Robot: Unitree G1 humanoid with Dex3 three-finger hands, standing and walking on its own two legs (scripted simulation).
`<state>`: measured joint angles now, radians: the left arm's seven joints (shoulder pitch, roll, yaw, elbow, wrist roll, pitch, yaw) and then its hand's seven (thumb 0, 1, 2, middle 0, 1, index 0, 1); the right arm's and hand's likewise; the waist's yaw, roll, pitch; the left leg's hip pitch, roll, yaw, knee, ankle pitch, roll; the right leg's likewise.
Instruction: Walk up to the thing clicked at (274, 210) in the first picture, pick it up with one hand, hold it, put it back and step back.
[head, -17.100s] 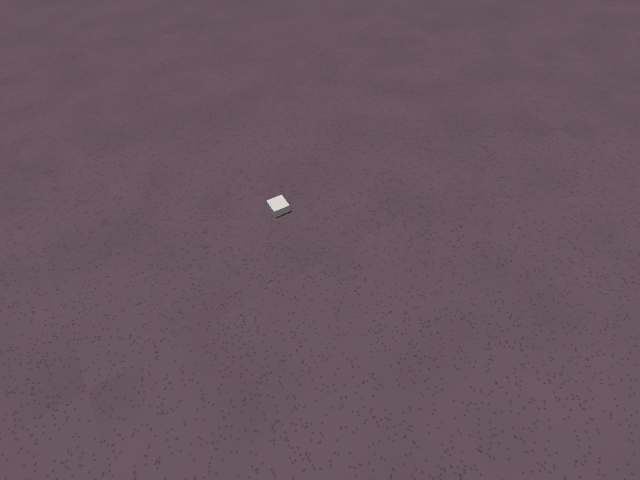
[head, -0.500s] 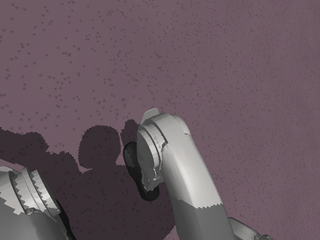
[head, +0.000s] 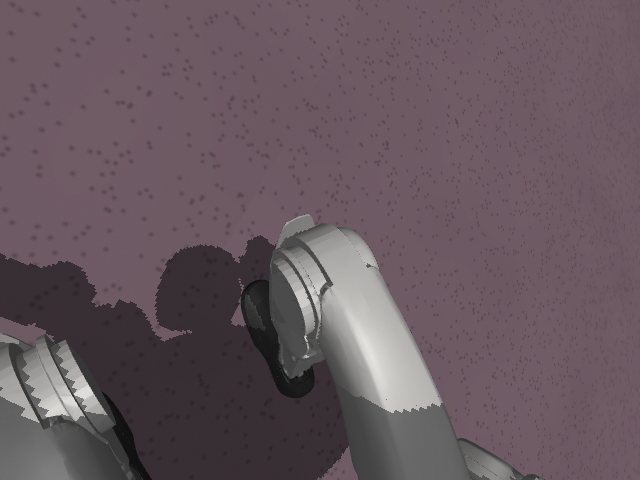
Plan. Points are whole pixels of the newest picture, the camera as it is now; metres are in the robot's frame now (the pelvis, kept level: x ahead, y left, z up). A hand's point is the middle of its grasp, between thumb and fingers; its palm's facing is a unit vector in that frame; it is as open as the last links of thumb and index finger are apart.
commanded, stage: close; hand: left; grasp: from above
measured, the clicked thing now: out of the picture +0.41 +0.33 -0.30
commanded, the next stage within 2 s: settle in 0.96 s
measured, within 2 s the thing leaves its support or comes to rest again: leaves its support in 1.44 s
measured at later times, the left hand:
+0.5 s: hand out of the picture +0.42 +0.31 -0.28, palm faces -0.28 -0.36 -0.89, open 11.8 cm
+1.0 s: hand out of the picture +0.42 +0.31 -0.27, palm faces -0.28 -0.35 -0.89, open 10.7 cm
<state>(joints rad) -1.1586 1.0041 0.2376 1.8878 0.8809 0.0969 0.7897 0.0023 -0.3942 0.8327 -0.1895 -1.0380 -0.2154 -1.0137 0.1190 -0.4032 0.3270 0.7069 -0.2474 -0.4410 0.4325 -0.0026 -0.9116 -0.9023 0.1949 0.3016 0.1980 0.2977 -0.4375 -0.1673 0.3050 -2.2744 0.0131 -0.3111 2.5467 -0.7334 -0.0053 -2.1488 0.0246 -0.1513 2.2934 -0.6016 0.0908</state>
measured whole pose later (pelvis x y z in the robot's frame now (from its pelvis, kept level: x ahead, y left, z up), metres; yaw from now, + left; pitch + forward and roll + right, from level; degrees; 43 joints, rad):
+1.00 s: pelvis +0.00 +0.00 +0.00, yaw +0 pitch +24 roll -16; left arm -1.15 1.01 0.27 1.90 0.89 0.10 0.78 -0.01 -0.08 0.57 -0.50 -0.77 -0.56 -0.77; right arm 0.12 -0.40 0.32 0.71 -0.25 -0.44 0.41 0.00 -0.90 -0.90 0.20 0.30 0.20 0.30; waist -0.45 -0.16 0.30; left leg -2.26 0.02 -0.30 2.54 -0.72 -0.01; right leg -2.15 0.02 -0.15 2.29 -0.59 0.09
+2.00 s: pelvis +0.01 -0.01 +0.03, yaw +7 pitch +33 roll -9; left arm -1.06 0.68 0.22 1.62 0.88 0.22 0.58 -0.01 -0.10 0.59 -0.51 -0.78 -0.58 -0.78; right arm 0.15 -0.34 0.10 0.81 -0.18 -0.34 0.33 0.00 -0.90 -0.89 0.20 0.30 0.20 0.30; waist -0.29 -0.01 0.02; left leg -2.28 0.02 -0.16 2.39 -0.70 -0.02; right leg -2.23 -0.02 -0.04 2.26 -0.61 0.06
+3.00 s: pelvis +0.03 -0.02 +0.23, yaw +12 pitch +29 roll -3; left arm -0.52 0.34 -0.07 0.84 0.76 0.50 0.27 0.03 -0.07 0.51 -0.65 -0.50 -0.74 -0.49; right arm 0.11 -0.25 0.00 0.77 0.02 -0.11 0.00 0.00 -0.90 -0.90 0.20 0.30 0.20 0.30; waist -0.10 0.06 -0.22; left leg -1.58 0.06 -0.06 1.70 -0.63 -0.03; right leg -1.58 -0.03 -0.02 1.65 -0.57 0.02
